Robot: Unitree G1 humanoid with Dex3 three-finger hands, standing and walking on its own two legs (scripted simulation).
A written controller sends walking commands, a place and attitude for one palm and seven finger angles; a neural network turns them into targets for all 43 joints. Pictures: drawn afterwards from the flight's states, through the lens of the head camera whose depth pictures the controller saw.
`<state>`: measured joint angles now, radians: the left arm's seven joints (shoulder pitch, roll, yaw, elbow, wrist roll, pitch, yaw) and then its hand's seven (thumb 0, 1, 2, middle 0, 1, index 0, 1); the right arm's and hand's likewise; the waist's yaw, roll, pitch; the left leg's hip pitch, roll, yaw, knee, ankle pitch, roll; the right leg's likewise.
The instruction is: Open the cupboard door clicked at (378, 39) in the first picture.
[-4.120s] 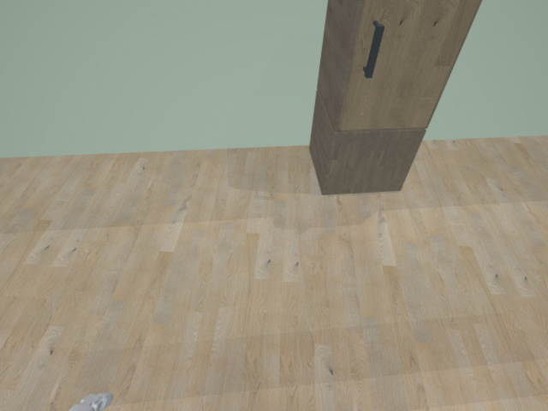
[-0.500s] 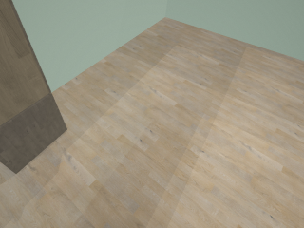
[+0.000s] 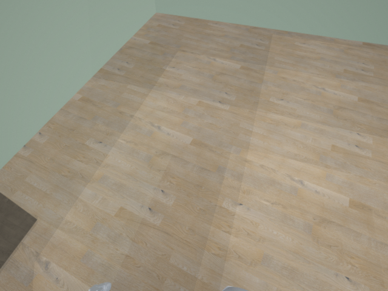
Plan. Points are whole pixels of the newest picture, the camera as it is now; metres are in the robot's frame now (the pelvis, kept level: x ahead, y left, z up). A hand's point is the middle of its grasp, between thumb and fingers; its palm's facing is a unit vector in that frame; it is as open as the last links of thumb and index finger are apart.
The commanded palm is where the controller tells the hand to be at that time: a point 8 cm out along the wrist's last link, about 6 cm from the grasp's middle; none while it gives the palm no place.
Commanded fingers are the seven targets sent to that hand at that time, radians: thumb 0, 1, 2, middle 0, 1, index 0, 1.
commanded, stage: walk to a spot facing it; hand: left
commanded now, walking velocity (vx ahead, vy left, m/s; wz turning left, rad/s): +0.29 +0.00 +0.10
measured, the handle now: out of the picture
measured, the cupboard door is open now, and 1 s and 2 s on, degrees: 0 0 0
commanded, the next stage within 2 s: turn to face it in 0.06 s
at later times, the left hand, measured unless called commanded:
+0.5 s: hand out of the picture +0.15 +0.21 -0.18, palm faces +0.22 -0.97 -0.15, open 7.3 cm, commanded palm none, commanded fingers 0.00 0.90 0.90 -0.20 -0.30 -0.20 -0.30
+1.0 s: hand (115, 244) +0.24 +0.20 -0.12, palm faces +0.42 -0.86 -0.29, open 7.3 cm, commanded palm none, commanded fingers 0.00 0.90 0.90 -0.20 -0.30 -0.20 -0.30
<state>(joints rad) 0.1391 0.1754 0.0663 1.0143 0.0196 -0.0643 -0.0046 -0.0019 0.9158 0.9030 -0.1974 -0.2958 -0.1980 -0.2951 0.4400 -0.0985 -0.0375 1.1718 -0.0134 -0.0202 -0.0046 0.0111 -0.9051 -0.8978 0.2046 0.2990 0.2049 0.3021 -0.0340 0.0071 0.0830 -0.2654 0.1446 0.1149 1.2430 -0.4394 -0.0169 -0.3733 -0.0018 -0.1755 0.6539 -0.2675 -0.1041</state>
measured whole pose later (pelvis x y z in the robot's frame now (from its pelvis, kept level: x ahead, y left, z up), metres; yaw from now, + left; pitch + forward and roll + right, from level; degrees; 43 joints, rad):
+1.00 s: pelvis +0.22 -0.02 +0.02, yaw +26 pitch +0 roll +2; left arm 0.18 0.18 0.04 0.87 0.02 0.01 0.03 0.00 0.91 0.90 -0.20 -0.30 -0.20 -0.30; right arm 0.22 -0.26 -0.11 0.94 -0.03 0.07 0.02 0.01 -0.91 -0.90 0.20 0.30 0.20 0.30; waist -0.04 0.05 0.04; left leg -0.55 -0.04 -0.02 1.05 -0.39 -0.04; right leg -0.23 -0.06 -0.11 0.53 -0.31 -0.02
